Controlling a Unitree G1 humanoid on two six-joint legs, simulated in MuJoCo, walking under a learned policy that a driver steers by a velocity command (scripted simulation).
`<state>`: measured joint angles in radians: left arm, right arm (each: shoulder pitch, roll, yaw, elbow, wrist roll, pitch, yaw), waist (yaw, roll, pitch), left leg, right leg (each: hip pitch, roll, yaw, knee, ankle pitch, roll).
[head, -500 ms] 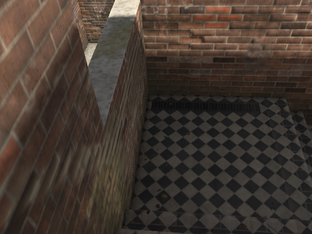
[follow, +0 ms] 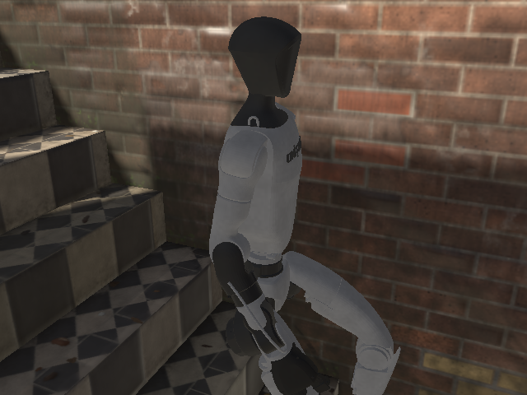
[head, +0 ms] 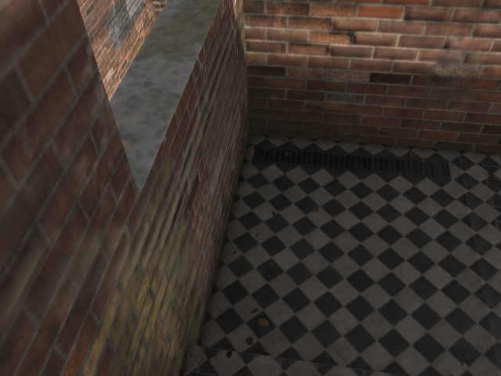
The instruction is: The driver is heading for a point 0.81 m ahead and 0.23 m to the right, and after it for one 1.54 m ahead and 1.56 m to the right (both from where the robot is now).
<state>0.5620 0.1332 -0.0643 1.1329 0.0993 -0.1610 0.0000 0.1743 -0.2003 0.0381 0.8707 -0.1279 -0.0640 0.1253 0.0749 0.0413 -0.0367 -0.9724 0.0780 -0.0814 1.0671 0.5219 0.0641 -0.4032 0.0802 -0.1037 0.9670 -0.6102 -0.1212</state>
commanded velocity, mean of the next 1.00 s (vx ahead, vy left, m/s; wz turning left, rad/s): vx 0.50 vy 0.00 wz -0.35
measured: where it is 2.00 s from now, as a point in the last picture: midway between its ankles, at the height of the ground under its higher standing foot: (357, 311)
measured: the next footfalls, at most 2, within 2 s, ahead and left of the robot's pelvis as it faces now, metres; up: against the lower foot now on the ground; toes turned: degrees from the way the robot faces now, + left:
left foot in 0.20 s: +0.22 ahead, +0.11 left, -0.20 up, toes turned +2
right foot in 0.62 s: +0.45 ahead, -0.14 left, -0.41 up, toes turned -17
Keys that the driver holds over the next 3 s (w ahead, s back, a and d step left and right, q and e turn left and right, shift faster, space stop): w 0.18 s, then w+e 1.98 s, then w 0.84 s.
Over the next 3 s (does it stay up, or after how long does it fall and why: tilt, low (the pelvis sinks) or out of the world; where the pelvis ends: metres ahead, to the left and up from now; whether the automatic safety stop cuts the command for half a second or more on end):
stays up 1.38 -0.79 -0.75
